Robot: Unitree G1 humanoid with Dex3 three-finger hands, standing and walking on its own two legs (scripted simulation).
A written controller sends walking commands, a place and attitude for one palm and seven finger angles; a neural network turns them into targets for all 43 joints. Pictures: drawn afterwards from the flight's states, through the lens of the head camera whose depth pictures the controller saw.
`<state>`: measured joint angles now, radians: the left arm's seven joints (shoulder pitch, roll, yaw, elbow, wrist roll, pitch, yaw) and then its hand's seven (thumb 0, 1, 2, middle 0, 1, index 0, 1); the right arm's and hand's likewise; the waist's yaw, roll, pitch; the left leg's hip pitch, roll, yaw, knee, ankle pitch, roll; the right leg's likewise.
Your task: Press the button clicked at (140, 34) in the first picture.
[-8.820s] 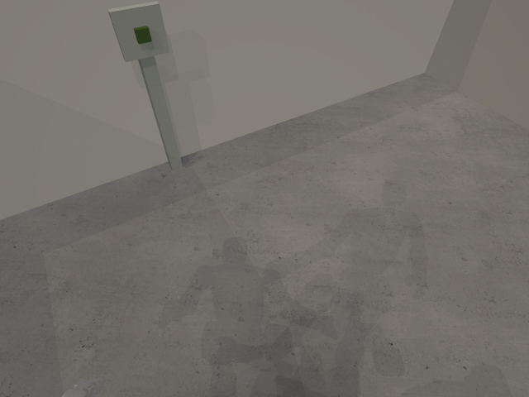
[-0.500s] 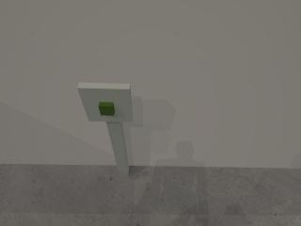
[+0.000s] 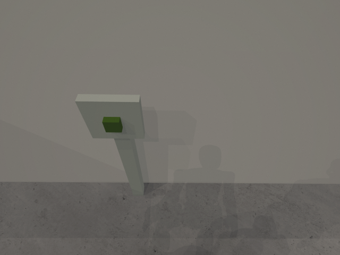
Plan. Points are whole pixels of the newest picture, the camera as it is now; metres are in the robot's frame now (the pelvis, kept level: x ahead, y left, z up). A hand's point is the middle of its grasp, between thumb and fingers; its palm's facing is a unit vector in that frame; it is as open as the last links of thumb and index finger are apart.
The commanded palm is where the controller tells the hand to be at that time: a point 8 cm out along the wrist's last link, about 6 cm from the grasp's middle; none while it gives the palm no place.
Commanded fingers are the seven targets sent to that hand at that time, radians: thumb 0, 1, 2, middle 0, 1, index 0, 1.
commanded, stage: come to a stop and stand still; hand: left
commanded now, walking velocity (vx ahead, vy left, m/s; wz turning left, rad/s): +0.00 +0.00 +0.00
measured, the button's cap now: (113, 123) +0.48 +0.21 -0.03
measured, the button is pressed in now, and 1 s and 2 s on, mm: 0 0 0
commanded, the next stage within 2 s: look again from close up in 0.44 s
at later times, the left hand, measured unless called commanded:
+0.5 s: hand out of the picture -0.01 +0.21 -0.16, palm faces -0.03 -0.97 -0.24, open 7.4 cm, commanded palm none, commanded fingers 0.00 0.90 0.90 -0.20 -0.30 -0.20 -0.30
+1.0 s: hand out of the picture +0.00 +0.17 -0.17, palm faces -0.02 -0.98 -0.21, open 7.4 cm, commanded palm none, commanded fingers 0.00 0.90 0.90 -0.20 -0.30 -0.20 -0.30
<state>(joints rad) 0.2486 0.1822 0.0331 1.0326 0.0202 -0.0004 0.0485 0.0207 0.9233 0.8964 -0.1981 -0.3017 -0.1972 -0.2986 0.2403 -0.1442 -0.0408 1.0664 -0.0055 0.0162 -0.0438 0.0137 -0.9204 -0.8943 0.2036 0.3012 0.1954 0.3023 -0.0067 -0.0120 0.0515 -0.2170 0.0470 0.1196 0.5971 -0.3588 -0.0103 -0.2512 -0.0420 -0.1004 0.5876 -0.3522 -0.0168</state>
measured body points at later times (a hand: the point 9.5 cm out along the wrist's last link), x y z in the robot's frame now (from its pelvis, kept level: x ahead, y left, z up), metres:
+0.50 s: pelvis -0.04 +0.03 +0.01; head -0.02 +0.01 +0.46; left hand -0.01 +0.26 -0.14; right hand -0.02 -0.20 -0.16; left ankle -0.05 +0.12 -0.73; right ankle -0.03 -0.10 -0.73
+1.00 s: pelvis -0.01 +0.00 +0.01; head +0.02 -0.01 +0.46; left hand +0.00 +0.22 -0.15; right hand -0.02 -0.21 -0.16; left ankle -0.05 +0.12 -0.73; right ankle -0.03 -0.10 -0.73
